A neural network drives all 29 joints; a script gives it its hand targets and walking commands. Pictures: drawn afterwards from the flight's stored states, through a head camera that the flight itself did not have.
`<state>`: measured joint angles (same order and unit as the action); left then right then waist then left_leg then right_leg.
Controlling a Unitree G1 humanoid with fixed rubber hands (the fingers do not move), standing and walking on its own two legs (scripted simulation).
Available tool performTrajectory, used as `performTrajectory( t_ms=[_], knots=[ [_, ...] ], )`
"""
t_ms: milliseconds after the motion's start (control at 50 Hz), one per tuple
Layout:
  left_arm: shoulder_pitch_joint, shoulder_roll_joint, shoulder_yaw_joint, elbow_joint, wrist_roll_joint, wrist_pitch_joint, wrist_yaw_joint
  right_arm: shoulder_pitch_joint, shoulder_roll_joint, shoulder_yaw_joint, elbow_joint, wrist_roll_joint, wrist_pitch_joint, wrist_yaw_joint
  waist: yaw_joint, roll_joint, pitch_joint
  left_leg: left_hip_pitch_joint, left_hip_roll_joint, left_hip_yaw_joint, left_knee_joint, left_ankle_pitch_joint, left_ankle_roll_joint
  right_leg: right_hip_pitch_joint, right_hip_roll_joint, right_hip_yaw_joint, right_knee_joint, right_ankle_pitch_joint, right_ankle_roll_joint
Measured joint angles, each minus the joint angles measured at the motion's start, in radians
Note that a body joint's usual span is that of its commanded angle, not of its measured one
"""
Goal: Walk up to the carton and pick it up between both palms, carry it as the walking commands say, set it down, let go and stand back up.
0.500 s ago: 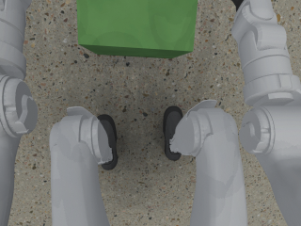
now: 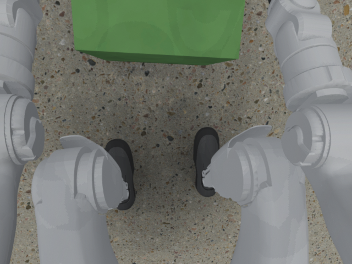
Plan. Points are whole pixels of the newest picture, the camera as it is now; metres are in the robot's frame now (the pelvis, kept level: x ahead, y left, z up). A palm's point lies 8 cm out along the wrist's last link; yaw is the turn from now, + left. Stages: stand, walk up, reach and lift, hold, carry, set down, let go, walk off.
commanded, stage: reach and lift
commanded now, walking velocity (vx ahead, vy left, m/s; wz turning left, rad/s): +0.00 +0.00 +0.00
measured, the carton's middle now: out of the picture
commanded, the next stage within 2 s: none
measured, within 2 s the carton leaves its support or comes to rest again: leaves its support in 1.58 s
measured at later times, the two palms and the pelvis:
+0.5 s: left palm out of the picture +0.57 +0.20 -0.17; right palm out of the picture +0.56 -0.17 -0.16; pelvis +0.00 +0.00 +0.00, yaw +0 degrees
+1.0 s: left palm out of the picture +0.57 +0.19 -0.17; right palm out of the picture +0.56 -0.16 -0.16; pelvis +0.00 +0.00 +0.00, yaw +0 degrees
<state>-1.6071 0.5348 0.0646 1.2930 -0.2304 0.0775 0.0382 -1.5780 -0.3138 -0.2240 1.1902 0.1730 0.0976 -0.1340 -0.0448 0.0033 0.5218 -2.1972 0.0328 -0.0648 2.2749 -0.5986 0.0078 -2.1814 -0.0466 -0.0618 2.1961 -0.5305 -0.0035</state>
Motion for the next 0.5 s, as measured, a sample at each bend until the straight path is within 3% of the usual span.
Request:
performTrajectory(
  t_ms=[500],
  knots=[
    [-0.021, -0.061, -0.050, -0.015, -0.026, -0.005, 0.000, -0.005, 0.000, 0.000, 0.018, 0.012, -0.012, 0.000, 0.020, 0.000, 0.000, -0.001, 0.000, 0.000, 0.003, -0.003, 0.000, -0.001, 0.000, 0.000, 0.003, -0.003, 0.000]
  ],
)
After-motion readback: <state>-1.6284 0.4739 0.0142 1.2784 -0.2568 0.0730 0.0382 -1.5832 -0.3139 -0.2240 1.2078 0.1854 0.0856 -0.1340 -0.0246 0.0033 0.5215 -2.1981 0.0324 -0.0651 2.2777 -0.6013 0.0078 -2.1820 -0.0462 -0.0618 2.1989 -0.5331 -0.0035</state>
